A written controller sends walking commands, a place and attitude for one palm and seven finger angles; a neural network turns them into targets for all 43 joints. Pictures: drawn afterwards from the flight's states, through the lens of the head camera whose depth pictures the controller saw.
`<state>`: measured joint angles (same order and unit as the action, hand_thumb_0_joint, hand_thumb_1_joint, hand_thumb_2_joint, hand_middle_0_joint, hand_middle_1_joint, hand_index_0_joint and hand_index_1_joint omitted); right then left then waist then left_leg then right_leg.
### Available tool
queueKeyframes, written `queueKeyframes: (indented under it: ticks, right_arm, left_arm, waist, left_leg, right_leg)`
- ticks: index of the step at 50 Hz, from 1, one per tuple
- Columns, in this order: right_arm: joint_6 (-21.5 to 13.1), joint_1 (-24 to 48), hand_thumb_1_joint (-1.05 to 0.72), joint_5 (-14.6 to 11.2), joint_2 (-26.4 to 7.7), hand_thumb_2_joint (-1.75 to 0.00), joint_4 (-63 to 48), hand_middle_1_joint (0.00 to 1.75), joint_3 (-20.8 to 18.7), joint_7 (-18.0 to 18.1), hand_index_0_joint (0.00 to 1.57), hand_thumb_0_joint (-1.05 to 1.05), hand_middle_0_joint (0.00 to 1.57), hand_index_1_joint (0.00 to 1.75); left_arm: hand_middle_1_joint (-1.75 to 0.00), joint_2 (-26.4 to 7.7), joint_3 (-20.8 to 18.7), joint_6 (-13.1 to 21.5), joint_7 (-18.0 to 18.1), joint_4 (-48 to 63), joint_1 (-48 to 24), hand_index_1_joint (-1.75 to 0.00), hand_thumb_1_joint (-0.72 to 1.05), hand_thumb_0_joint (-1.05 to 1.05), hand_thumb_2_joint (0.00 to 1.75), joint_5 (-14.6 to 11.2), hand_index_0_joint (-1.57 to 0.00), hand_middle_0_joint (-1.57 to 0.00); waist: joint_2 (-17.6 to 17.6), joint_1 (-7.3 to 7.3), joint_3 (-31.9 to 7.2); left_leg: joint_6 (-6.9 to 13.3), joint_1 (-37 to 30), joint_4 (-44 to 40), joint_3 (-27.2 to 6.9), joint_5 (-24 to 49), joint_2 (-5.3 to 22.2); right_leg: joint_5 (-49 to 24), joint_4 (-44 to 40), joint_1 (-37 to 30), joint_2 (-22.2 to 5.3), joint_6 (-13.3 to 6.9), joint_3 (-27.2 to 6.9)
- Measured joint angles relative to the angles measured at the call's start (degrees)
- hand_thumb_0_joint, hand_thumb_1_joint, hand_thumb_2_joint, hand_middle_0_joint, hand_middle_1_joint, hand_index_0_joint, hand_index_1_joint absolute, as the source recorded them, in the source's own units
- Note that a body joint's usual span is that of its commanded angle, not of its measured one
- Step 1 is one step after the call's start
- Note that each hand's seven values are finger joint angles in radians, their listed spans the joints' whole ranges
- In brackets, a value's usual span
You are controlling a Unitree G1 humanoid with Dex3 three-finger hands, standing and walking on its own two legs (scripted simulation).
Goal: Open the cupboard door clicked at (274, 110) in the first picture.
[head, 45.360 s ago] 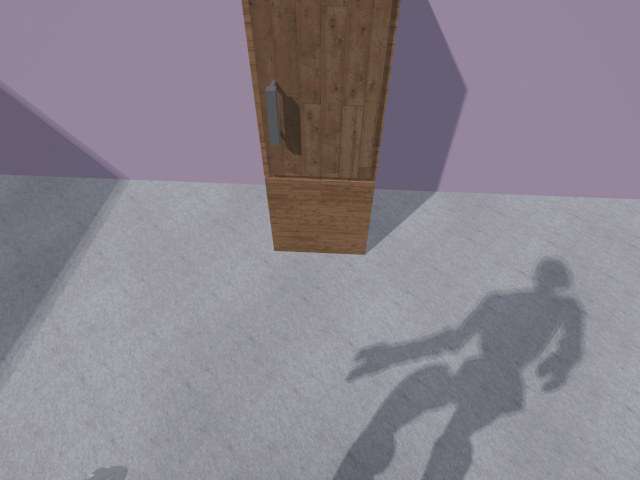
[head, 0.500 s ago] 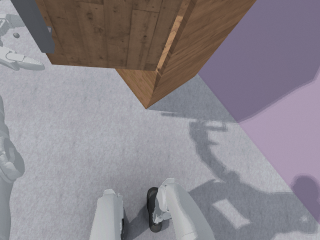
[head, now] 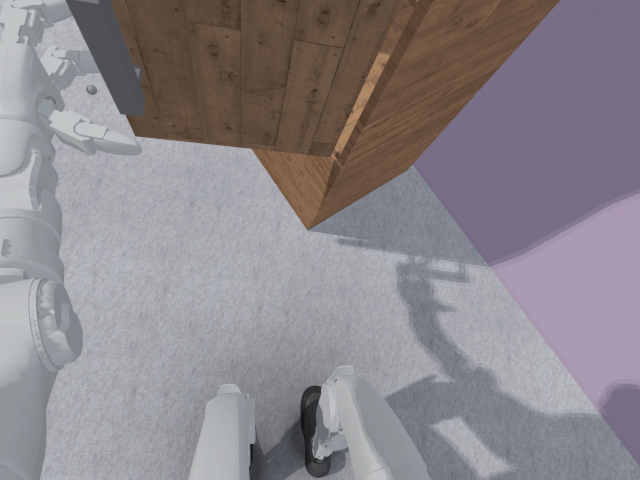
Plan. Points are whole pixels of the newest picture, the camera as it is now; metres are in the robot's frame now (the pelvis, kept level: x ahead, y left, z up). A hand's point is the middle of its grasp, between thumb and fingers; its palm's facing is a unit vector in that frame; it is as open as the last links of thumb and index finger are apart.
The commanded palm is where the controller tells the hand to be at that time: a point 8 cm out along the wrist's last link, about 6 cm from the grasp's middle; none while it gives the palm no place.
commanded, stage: slide the fingers in behind the handle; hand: left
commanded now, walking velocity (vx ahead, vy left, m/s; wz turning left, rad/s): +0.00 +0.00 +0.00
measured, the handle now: (116, 42) +0.60 +0.20 +0.02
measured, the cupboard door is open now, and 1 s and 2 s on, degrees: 55 55 94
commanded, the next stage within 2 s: close the thumb around the handle in 0.18 s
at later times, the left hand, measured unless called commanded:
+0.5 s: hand (132, 81) +0.55 +0.18 +0.02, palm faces -0.07 -1.00 -0.02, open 12.8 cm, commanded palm +0.54 +0.20 +0.02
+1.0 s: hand (130, 85) +0.54 +0.18 +0.02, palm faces -0.04 -1.00 -0.02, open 6.1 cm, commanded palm +0.54 +0.20 +0.02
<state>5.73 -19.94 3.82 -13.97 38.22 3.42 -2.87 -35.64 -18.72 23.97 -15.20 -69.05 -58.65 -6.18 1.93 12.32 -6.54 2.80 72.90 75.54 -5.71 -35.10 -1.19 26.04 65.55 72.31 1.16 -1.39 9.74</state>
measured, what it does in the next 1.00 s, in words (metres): stands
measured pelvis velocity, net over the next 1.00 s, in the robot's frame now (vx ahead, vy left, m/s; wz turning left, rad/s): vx -0.02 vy -0.01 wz -0.04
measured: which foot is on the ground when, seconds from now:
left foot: down 0.00-1.00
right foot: down 0.00-1.00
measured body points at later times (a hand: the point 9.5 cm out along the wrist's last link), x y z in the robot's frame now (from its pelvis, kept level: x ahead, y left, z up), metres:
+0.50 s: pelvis -0.01 +0.00 -0.01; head +0.20 +0.04 +0.39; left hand +0.55 +0.24 +0.02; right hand -0.02 -0.26 -0.11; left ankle -0.02 +0.07 -0.62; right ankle +0.04 -0.12 -0.62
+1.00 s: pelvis -0.02 -0.01 -0.01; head +0.19 +0.03 +0.39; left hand +0.54 +0.24 +0.02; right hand -0.04 -0.27 -0.11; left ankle -0.02 +0.07 -0.62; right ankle +0.04 -0.12 -0.62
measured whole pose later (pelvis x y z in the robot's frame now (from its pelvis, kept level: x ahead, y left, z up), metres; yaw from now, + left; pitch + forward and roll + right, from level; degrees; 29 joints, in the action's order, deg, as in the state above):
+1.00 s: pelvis -0.02 -0.01 -0.01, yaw -2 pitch +33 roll -6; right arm 5.2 -20.5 2.2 -15.6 34.8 4.3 -2.1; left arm -37.1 -25.1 22.8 -17.0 -69.0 -59.2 -2.7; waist 2.8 14.2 -6.7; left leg 3.0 75.6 78.4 -2.2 -35.4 0.2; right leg 25.5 69.9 77.2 2.4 -1.5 6.5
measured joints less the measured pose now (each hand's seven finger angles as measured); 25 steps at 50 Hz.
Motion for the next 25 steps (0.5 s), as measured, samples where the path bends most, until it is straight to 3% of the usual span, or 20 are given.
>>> queueKeyframes:
  ticks: [8, 13, 19, 25]
  right_arm:
    - [0.1, 0.4, -0.91, -0.2, -0.2, -0.90, -0.3, 0.30, 0.0, 0.1, 0.20, 0.00, 0.21, 0.30]
    - [0.1, 0.7, -0.91, -0.5, -0.4, -0.90, -0.8, 0.30, 0.4, 0.3, 0.20, 0.00, 0.21, 0.30]
    - [0.2, 0.6, -0.91, -0.7, -0.7, -0.90, -3.1, 0.30, 0.8, 0.3, 0.20, 0.00, 0.21, 0.30]
    - [0.6, 0.0, -0.91, -1.3, -0.6, -0.90, -5.0, 0.30, 1.4, 0.1, 0.20, 0.00, 0.21, 0.30]
  left_arm:
    - [-1.20, -0.5, -0.1, 0.1, -1.3, 0.4, 0.3, -1.08, -0.50, -0.01, 0.30, -0.3, 0.00, -0.30]
    - [-1.19, -0.3, 0.0, 0.4, -3.2, -0.1, -0.8, -1.13, -0.50, -0.01, 0.30, 1.1, -0.11, -0.26]
    - [-1.19, -0.5, -3.6, 0.2, -3.5, -0.2, -0.8, -1.19, -0.47, -0.01, 0.31, 2.9, -0.22, -0.27]
    - [-1.22, -1.9, -6.7, -0.1, -2.8, -0.1, -0.3, -1.22, -0.29, -0.01, 0.39, 4.1, -0.29, -0.30]
  waist:
    - [0.0, -0.08, 0.0]
    - [0.0, 0.42, -0.1]
    - [0.3, 1.99, -0.6]
    - [0.7, 2.62, -0.1]
  left_leg:
    - [-0.1, 0.3, 0.4, 0.2, -0.2, 0.2]
    - [0.0, 0.5, 0.8, 0.5, -0.3, 0.4]
    - [0.3, 1.3, 2.0, 1.8, -0.9, 1.2]
    - [0.6, 2.0, 3.0, 3.4, -1.3, 1.8]
  right_leg:
    - [0.1, 0.5, 0.5, 0.2, -0.1, -0.2]
    - [0.1, 1.0, 0.9, 0.4, -0.2, -0.5]
    - [0.1, 2.4, 2.5, 1.1, -0.1, -1.7]
    - [0.1, 3.9, 4.0, 1.6, 0.1, -3.1]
